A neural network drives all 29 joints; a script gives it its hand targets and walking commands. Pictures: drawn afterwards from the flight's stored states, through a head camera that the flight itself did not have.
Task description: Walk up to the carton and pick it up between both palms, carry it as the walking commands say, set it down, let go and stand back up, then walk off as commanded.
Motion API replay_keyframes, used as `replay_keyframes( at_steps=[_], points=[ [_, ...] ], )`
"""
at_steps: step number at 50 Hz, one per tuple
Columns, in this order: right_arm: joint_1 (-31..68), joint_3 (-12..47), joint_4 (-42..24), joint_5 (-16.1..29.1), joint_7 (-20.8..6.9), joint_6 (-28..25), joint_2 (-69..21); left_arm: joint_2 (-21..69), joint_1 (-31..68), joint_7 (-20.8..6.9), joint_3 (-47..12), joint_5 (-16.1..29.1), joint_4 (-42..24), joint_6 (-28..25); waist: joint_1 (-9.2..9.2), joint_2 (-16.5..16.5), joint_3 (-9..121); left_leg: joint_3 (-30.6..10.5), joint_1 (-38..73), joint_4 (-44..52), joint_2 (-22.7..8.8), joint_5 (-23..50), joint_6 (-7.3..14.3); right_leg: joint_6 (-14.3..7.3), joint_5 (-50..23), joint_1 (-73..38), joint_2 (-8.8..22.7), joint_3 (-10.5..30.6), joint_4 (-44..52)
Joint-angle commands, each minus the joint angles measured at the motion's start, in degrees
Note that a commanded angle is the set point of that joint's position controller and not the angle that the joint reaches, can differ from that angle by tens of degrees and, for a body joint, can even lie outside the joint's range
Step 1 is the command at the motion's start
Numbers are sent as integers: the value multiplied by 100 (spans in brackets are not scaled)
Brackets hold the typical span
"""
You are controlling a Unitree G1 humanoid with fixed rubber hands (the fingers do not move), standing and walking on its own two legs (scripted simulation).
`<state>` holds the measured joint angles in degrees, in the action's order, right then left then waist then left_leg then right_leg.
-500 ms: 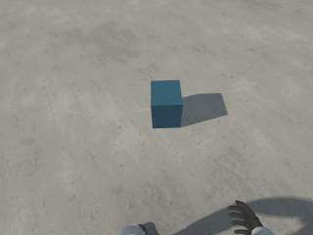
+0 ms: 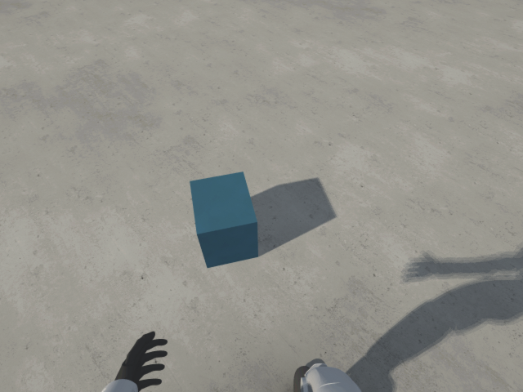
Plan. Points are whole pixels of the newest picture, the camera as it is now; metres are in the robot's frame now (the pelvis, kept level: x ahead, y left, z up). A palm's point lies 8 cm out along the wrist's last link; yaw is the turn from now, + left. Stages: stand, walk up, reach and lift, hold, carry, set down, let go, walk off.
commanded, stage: walk up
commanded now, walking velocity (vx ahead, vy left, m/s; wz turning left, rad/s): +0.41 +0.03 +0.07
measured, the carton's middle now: (225, 220) +0.84 +0.06 -0.64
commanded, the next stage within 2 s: none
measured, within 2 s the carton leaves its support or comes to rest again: neither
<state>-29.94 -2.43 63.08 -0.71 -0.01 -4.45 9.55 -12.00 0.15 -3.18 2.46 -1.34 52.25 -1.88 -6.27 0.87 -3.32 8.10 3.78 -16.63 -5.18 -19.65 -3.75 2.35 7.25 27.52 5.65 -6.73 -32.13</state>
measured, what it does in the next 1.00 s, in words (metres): walks ahead: right foot, then left foot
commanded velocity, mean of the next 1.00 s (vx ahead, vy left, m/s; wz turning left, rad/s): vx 0.15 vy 0.06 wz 0.00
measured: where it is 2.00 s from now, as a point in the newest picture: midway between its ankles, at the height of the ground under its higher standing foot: (243, 344)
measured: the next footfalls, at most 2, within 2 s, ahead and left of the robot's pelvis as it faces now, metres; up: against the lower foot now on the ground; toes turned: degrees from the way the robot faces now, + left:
right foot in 0.04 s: +0.17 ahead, -0.14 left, +0.00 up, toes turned -8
left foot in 0.50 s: +0.24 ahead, +0.17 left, +0.00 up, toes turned +8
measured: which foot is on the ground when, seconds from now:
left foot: down 0.00-0.04, up 0.06-0.48, down 0.50-1.00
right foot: up 0.00-0.02, down 0.04-0.50, up 0.52-0.80, down 0.82-1.00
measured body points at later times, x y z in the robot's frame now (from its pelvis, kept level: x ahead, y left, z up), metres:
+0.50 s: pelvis +0.16 +0.03 +0.00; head +0.17 +0.04 +0.45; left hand +0.09 +0.28 -0.15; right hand +0.28 -0.21 -0.14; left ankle +0.20 +0.17 -0.74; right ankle +0.14 -0.13 -0.74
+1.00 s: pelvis +0.22 +0.03 +0.01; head +0.23 +0.01 +0.46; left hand +0.26 +0.26 -0.14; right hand +0.24 -0.21 -0.15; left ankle +0.20 +0.17 -0.74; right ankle +0.23 -0.08 -0.74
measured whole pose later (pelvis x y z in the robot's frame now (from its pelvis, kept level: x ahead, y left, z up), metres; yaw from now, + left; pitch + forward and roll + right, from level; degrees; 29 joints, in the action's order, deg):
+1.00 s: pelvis +0.22 +0.03 +0.01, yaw +1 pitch -1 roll +0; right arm -13.5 -1.7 62.9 -0.3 1.6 -0.1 10.3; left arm -8.9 -11.9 1.6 1.8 0.0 61.8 -0.4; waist -0.6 -1.7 -2.0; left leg 5.4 -7.6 -21.3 -4.6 -12.0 -2.5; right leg -0.9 10.5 10.1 0.7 -4.4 -21.9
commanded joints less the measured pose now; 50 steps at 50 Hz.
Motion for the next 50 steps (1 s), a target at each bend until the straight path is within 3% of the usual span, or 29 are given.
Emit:
replay_keyframes(
  at_steps=[1,2,3,4,6,8,9,11,18,21,22,23,24,25,26,27,28,29,30,31,32,34,37,39,41,42,43,45,50],
  points=[
    [96,-164,-151,20,38,37,965,-589,-1315,171,173,-81,183,-235,920,-285,363,-236,-1106,-1423,-651,3133,663,-206,-67,-2243,-234,-175,543],
    [63,-136,-269,45,56,35,826,-1042,-2138,235,283,-111,292,-302,1267,223,1074,-60,-1845,-2691,-394,1651,430,-405,-430,-3361,766,711,454],
    [-435,-138,-406,121,96,58,371,-1770,-2749,278,444,-78,420,-249,1302,1582,1829,-25,-3331,-4461,325,-1375,140,-1034,-1264,-4286,2484,3282,1066],
    [-464,-253,-242,-32,70,173,799,-1946,-2759,351,532,80,446,-147,1137,830,1873,-897,-3343,-5277,161,-1376,179,-1037,-2305,-3928,2833,4105,1352],
    [-3,-223,-271,-35,43,235,438,-1049,-1803,404,289,56,310,-167,761,572,786,-1033,-3229,-5355,-159,-470,251,-989,-2889,-2540,2084,2243,1214],
    [71,-184,-257,-68,-7,322,415,-557,-1375,391,181,32,273,-209,533,1020,419,-904,-2948,-4848,-278,-31,251,-805,-2760,-1731,1433,1222,1411],
    [48,-176,-228,-76,-42,398,435,-534,-1449,375,166,7,298,-234,509,1041,450,-798,-2766,-4740,-173,70,237,-765,-3105,-1593,1333,971,1375],
    [255,-150,-297,-72,-90,513,447,-709,-1751,372,180,-24,351,-274,506,935,560,-691,-2795,-4487,-65,215,195,-837,-3232,-1644,1335,857,1370],
    [1749,-63,-863,-108,-268,603,506,-942,-2203,402,234,-62,416,-165,776,992,108,-484,-2999,-2672,-162,719,-2,-901,-16,-1430,1362,905,2123],
    [1932,-25,-919,-40,-293,490,494,-917,-2110,320,214,-40,467,-110,803,1285,183,-249,-2121,-1861,53,836,39,-811,1001,-1065,1059,589,2180],
    [1885,19,-941,-58,-262,405,396,-776,-2101,292,189,22,555,-71,677,1408,322,-75,-1608,-1512,191,894,66,-730,1351,-994,773,361,1943],
    [1674,-24,-822,-79,-210,327,488,-742,-2131,295,187,46,592,-29,580,1013,356,113,-1022,-1209,334,973,72,-654,1684,-739,593,213,1547],
    [1254,-113,-641,-102,-129,248,668,-630,-2187,308,150,24,582,-21,429,343,383,76,-405,-888,287,799,77,-548,1978,-398,467,149,1070],
    [807,-198,-529,-126,-51,170,994,-341,-2181,319,89,-33,514,-23,278,-802,257,-1022,-256,-117,-626,252,149,-326,2125,-47,196,-150,-31],
    [445,-287,-513,-25,17,148,1627,89,-2181,333,-14,-76,272,-14,225,-2205,311,-2582,-179,558,-1808,-26,658,-133,2933,771,-253,-159,-1519],
    [318,-357,-411,-2,58,196,1742,-254,-1977,380,71,-91,220,74,70,-1877,131,-3121,-670,930,-2181,-689,1201,-160,2703,994,-60,297,-2231],
    [723,-251,-538,-30,56,191,1403,-451,-1866,360,140,-67,289,124,268,-1206,-106,-2964,-1006,968,-2072,-598,1148,-159,2222,1012,104,532,-2515],
    [1167,-185,-728,-27,56,159,1175,-468,-2080,329,197,-28,495,160,492,-748,-131,-2501,-1246,826,-1921,447,996,-119,1740,660,187,630,-2477],
    [1484,-118,-813,-9,72,128,934,-367,-2345,324,225,1,699,208,707,-712,-51,-1918,-1411,558,-1629,2013,849,-47,1394,173,205,693,-2309],
    [1775,-15,-855,5,108,66,684,-228,-2521,359,231,79,837,291,922,-980,1,-1210,-1616,53,-1319,4638,832,-6,1315,-420,100,695,-2106],
    [1792,38,-671,19,108,25,564,8,-2620,377,170,179,889,293,1117,-1493,260,-546,-1711,-174,-819,5543,846,-2,1317,-922,-56,619,-1761],
    [1583,45,-531,-16,134,46,612,5,-2261,424,159,180,801,345,936,-1414,418,-470,-1416,-337,-783,5326,1038,43,1240,-967,-288,385,-1320],
    [1542,8,-464,1,158,159,778,-33,-1796,477,128,132,724,433,760,-1224,460,-810,-1322,-286,-1005,4149,1191,16,1137,-1178,-342,348,-597],
    [1635,-26,-439,36,170,249,840,-67,-1750,499,109,130,754,413,795,-1108,439,-972,-1566,-296,-989,2950,1078,-82,651,-1679,-352,316,277],
    [1583,5,-398,85,152,320,714,-323,-1848,517,118,62,818,285,808,-599,332,-1000,-2065,-274,-739,1538,607,-135,-543,-2474,82,624,1323],
    [1348,66,-349,88,148,355,511,-594,-1876,518,139,20,793,183,671,12,369,-792,-2097,-588,-388,961,414,-249,-1225,-2511,672,1157,1464],
    [1078,97,-295,148,182,415,242,-670,-1500,488,162,101,754,185,408,745,221,-632,-1522,-242,-135,726,311,-522,-973,-1686,692,1135,1400],
    [1266,-9,-214,26,200,453,553,-283,-1375,448,37,115,785,148,582,529,-10,-610,-1187,-379,-117,1023,313,-438,-327,-1373,402,1122,1668],
    [1272,-6,2,50,177,396,494,-272,-1487,506,20,132,903,74,586,188,197,-575,-1080,-173,-258,1323,263,-423,-699,-1816,183,887,1618]
  ],
)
